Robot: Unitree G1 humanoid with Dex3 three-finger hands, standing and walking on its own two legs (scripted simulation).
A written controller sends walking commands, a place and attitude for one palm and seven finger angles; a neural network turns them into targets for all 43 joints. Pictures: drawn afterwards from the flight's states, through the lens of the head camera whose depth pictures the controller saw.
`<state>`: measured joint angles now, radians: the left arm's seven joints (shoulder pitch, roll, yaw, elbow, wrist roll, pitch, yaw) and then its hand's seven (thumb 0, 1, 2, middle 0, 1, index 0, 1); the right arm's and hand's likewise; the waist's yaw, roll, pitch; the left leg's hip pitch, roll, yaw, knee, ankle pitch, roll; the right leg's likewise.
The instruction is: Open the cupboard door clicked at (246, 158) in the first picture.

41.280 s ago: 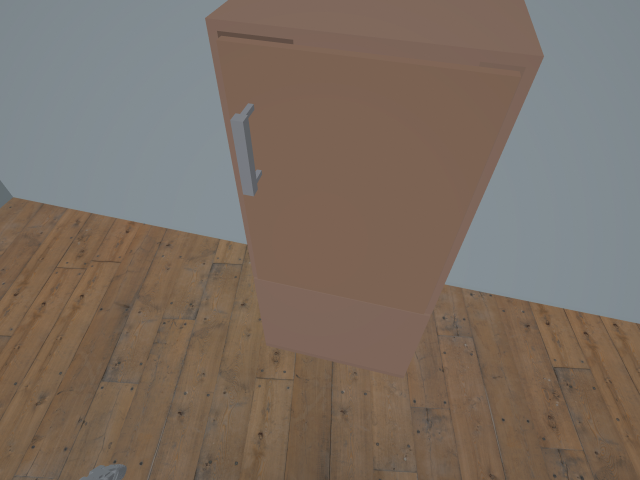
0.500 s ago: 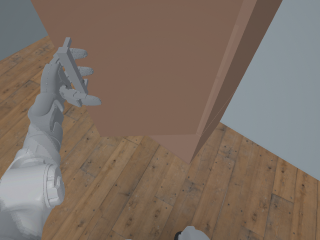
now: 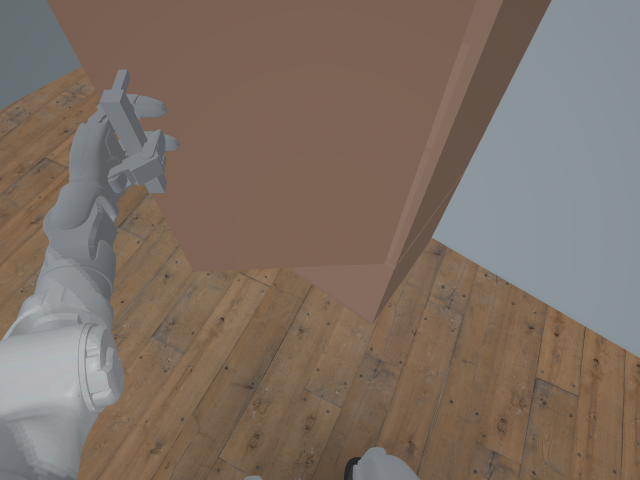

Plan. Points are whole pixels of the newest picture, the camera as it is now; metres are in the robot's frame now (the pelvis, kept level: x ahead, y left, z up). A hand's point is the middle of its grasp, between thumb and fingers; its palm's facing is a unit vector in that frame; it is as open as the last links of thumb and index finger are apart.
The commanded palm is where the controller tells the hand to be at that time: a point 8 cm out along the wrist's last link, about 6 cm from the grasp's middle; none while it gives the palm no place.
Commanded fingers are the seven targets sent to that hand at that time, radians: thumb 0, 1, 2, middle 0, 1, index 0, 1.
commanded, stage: close the thumb around the handle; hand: left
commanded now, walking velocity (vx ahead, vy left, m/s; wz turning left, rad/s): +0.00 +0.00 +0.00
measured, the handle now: (141, 136) +0.52 +0.20 +0.11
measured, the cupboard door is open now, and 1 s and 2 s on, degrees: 40 74 74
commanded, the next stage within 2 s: pull the door open along its arc in 0.06 s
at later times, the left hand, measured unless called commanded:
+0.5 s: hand (154, 180) +0.45 +0.17 +0.11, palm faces -0.07 -1.00 +0.01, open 5.5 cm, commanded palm +0.38 +0.22 +0.11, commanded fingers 0.00 0.90 0.90 -0.40 -1.35 -0.40 -1.35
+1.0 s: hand (222, 317) +0.27 +0.08 +0.12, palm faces +0.30 -0.95 +0.03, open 5.9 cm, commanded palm +0.20 +0.14 +0.11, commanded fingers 0.00 0.90 0.90 -0.40 -1.35 -0.40 -1.35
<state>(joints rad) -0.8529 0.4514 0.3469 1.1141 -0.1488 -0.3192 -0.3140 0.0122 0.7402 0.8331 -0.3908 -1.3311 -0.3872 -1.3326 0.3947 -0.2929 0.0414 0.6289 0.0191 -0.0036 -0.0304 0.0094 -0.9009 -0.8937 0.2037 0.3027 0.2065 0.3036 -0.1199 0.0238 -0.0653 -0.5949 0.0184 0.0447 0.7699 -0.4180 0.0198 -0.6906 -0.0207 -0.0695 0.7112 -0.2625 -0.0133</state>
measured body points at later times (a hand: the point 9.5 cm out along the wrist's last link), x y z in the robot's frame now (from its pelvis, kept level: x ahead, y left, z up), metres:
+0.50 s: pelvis +0.01 +0.00 +0.01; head +0.08 -0.01 +0.45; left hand +0.44 +0.23 +0.11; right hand +0.06 -0.26 -0.11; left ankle -0.03 +0.10 -0.71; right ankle +0.04 -0.12 -0.71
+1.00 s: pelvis +0.03 -0.01 +0.02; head +0.03 -0.03 +0.47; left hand +0.25 +0.13 +0.12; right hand +0.25 -0.19 -0.05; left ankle -0.03 +0.10 -0.71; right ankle +0.04 -0.12 -0.71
